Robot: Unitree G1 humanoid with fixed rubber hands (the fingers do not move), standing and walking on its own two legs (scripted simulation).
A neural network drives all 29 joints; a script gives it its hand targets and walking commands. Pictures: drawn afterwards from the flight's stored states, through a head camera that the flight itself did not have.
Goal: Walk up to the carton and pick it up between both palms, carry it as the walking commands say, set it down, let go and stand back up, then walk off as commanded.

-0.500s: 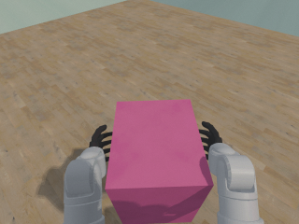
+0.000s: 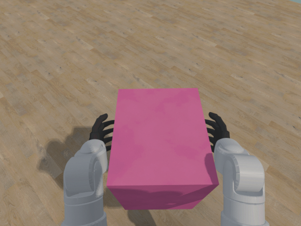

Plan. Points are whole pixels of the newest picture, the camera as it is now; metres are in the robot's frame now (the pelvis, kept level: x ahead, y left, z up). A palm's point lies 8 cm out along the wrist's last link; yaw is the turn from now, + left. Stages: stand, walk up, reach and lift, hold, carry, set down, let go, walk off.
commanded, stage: carry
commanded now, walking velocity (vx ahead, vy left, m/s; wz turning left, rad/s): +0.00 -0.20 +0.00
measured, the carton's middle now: (158, 154) +0.29 +0.00 +0.01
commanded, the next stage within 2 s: none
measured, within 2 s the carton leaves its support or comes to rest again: neither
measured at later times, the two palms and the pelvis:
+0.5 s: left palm (135, 100) +0.41 +0.05 +0.09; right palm (242, 102) +0.39 -0.23 +0.09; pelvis +0.12 -0.07 +0.00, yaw -3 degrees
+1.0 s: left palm (177, 96) +0.42 -0.06 +0.08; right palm (281, 94) +0.41 -0.35 +0.09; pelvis +0.14 -0.20 +0.00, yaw -2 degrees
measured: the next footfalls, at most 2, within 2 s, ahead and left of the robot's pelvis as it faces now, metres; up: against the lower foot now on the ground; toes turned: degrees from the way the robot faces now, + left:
left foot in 0.24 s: +0.16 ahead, +0.08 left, +0.00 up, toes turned +10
right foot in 0.54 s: +0.17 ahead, -0.23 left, +0.00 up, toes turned -11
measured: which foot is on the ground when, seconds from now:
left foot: up 0.00-0.22, down 0.24-0.56, up 0.58-0.80, down 0.82-1.00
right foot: down 0.00-0.24, up 0.26-0.52, down 0.54-0.82, up 0.84-1.00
